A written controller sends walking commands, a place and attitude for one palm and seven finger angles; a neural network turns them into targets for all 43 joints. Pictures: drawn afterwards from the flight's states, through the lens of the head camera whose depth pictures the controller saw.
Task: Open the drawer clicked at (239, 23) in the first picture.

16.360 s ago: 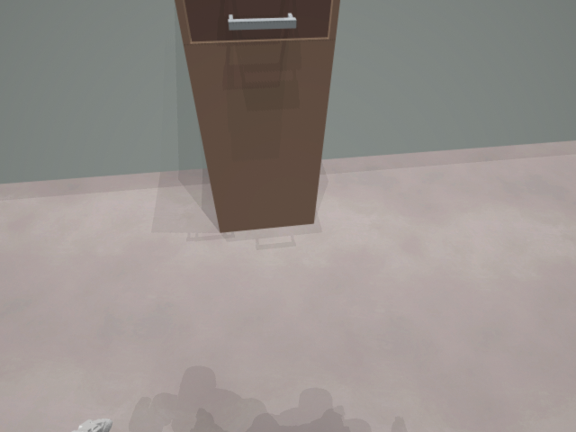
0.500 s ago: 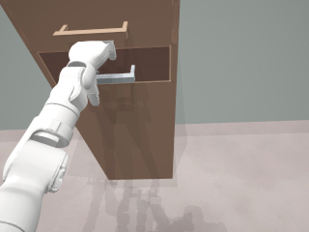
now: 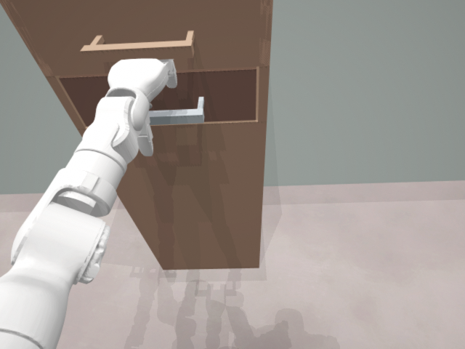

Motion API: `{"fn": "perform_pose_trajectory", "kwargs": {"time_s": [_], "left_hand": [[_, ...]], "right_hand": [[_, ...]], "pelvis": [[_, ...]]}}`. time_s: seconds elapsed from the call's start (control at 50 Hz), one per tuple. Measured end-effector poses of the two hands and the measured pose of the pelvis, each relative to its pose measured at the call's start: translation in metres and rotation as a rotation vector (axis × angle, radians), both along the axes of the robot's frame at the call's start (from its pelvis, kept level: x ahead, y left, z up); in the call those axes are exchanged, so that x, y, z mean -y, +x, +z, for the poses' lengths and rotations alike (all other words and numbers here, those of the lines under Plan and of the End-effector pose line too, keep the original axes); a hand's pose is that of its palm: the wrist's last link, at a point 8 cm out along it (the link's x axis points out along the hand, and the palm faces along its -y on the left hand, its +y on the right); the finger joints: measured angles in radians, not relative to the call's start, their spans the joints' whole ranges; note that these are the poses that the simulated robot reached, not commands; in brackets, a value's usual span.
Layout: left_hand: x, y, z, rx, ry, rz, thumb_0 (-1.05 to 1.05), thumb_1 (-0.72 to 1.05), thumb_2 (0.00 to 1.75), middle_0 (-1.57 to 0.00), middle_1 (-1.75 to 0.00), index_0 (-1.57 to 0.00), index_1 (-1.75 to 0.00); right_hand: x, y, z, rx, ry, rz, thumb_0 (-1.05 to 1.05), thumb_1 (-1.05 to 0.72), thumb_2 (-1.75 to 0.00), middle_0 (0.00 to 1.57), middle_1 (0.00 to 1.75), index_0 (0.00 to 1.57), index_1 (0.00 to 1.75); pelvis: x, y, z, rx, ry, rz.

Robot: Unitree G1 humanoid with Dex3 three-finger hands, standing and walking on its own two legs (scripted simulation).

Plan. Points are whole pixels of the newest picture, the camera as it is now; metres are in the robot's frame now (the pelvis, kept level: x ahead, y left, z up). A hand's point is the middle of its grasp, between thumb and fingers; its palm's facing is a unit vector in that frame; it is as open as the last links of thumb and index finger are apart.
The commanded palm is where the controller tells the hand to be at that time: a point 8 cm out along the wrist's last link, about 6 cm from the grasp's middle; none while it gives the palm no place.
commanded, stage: move the hooked fingers above the handle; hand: left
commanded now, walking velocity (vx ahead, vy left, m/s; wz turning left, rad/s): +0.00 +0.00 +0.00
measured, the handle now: (160, 110) +0.54 +0.15 +0.13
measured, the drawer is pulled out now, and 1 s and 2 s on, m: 0.00 0.00 0.00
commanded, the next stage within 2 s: lower the fingers behind the handle in 0.52 s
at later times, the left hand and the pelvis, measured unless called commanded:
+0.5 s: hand (149, 105) +0.48 +0.15 +0.19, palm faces +0.01 -0.01 -1.00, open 13.7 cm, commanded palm +0.48 +0.15 +0.27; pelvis +0.00 +0.00 +0.00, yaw +0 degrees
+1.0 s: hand (150, 106) +0.48 +0.15 +0.18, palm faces +0.01 -0.02 -1.00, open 13.9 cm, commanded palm +0.48 +0.15 +0.24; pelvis -0.01 -0.01 +0.00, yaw -1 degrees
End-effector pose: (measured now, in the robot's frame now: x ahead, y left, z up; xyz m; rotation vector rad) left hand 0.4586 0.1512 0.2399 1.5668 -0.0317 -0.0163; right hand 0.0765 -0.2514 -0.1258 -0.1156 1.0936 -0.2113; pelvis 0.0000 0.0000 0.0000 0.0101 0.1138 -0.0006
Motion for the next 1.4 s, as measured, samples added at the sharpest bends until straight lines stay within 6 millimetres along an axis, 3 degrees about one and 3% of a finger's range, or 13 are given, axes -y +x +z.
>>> {"fn": "perform_pose_trajectory", "kwargs": {"time_s": [0.76,1.06,1.24,1.4], "left_hand": [[0.001,0.000,0.000,0.000,-0.005,0.013,0.00,-0.49,0.30,-0.32,-1.20,-0.32,-1.20],[0.002,0.008,-0.009,-0.012,-0.009,0.023,0.00,-0.50,0.30,-0.32,-1.20,-0.32,-1.20],[0.008,0.015,-0.020,0.024,-0.034,-0.018,0.00,-0.49,0.30,-0.34,-1.24,-0.32,-1.20],[0.009,0.016,-0.020,0.048,-0.048,0.004,0.00,-0.49,0.30,-0.36,-1.26,-0.34,-1.24]], "right_hand": [[0.005,0.003,0.001,0.012,-0.009,-0.003,0.01,-0.91,-0.90,0.20,0.30,0.20,0.29],[0.014,-0.020,0.001,-0.022,-0.026,-0.051,0.01,-0.91,-0.90,0.20,0.30,0.20,0.29],[0.014,-0.034,-0.003,-0.077,-0.019,-0.078,0.01,-0.91,-0.90,0.20,0.30,0.20,0.29],[0.012,-0.020,-0.005,-0.075,-0.003,-0.071,0.01,-0.91,-0.90,0.20,0.30,0.20,0.29]], "pelvis": [[0.003,-0.001,-0.001,-0.003,0.001,0.001],[0.005,-0.005,-0.003,-0.019,0.001,-0.016],[0.004,0.002,-0.004,-0.040,0.001,-0.036],[0.005,0.008,-0.004,-0.041,0.002,-0.041]]}}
